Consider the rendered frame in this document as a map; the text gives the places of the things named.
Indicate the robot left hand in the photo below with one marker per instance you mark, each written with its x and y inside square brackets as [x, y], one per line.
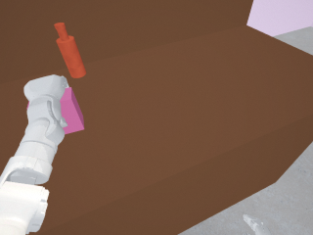
[54, 85]

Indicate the robot left upper arm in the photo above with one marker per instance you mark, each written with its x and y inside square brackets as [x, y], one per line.
[22, 208]

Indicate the robot right hand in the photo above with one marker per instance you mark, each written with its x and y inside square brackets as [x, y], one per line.
[256, 225]

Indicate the left robot forearm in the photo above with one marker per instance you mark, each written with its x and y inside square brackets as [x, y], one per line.
[32, 162]

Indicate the sponge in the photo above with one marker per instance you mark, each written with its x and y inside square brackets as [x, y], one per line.
[71, 112]

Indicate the table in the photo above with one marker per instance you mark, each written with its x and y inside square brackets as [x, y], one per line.
[187, 110]

